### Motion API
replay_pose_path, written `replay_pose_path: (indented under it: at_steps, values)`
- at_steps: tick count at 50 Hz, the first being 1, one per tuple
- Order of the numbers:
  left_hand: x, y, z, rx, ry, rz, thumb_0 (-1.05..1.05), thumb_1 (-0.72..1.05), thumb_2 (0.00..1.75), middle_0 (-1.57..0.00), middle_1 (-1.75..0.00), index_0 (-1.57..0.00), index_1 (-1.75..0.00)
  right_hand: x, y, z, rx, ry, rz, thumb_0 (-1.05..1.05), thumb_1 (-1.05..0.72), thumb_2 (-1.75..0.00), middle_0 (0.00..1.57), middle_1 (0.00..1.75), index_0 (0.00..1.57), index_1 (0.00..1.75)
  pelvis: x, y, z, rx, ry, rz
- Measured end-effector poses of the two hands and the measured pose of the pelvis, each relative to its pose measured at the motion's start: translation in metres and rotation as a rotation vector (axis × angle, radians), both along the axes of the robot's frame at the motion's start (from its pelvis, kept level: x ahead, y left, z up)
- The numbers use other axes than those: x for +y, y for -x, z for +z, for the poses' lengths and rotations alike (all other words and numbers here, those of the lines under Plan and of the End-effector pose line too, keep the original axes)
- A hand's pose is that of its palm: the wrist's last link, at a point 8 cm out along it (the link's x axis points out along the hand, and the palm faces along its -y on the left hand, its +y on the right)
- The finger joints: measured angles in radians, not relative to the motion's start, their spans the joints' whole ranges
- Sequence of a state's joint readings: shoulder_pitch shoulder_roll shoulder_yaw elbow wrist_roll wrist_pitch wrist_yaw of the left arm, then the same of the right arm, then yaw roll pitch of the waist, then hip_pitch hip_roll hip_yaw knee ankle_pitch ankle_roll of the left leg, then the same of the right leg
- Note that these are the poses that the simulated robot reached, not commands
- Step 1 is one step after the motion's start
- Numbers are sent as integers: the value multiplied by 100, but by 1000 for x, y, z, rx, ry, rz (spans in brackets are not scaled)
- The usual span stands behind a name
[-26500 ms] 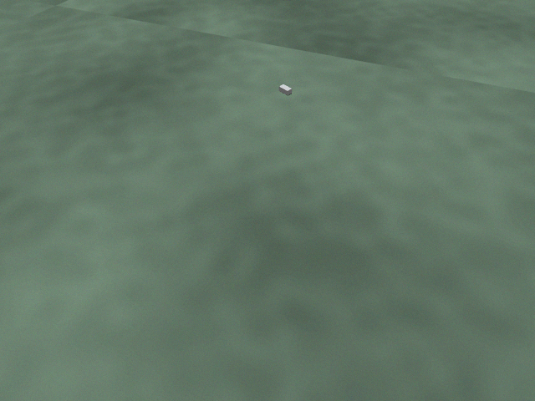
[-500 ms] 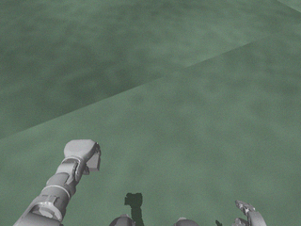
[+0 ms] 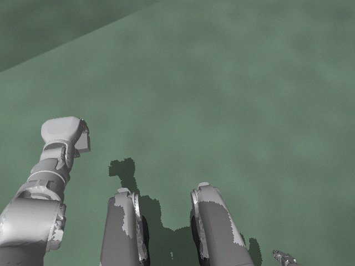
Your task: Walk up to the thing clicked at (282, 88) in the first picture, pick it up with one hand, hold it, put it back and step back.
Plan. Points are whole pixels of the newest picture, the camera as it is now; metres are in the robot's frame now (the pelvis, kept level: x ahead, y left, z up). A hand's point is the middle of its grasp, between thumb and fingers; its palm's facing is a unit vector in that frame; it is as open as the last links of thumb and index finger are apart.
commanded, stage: crouch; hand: left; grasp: from above
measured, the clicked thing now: (72, 144) +0.43 +0.25 -0.17
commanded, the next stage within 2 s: lower in 1.08 s
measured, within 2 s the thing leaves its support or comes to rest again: neither
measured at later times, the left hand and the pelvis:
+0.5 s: hand (85, 152) +0.44 +0.26 -0.29, palm faces -0.45 -0.04 -0.89, open 7.1 cm; pelvis +0.00 -0.01 -0.12, yaw -4 degrees
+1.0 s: hand (90, 154) +0.45 +0.26 -0.36, palm faces -0.46 -0.05 -0.89, open 7.1 cm; pelvis -0.01 -0.01 -0.19, yaw -6 degrees
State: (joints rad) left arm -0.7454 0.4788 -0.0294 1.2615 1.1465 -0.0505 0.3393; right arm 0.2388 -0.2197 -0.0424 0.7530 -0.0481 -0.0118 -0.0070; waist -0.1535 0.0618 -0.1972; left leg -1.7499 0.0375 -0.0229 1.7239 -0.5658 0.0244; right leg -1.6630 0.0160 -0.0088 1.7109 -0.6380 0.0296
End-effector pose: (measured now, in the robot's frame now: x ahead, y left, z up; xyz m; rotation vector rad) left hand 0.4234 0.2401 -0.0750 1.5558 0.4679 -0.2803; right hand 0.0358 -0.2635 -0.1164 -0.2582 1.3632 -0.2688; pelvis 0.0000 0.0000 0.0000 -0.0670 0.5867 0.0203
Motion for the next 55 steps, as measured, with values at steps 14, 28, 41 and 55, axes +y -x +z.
replay_pose_path:
  at_steps: [14,28,41,55]
  values:
    - [10,-11,-114,-1,36,-18,-1,40,8,-100,-14,-104,-11,-15,-28,-77,16,4,126,1,-90,-90,21,29,20,30,-9,1,-83,79,25,-10]
    - [17,-25,-167,-7,31,12,-1,40,8,-101,-12,-105,-9,-21,-29,-121,36,-2,157,0,-91,-90,21,29,20,30,-12,4,-129,67,38,-41]
    - [18,-32,-205,8,40,4,-1,41,7,-101,-11,-105,-8,-15,6,-153,111,-25,131,0,-91,-90,21,29,20,30,-11,9,-166,34,47,-58]
    - [20,-36,-232,6,34,12,-1,42,5,-100,-10,-104,-7,-20,17,-175,136,-18,160,0,-91,-90,21,29,20,30,-14,12,-194,4,53,-72]
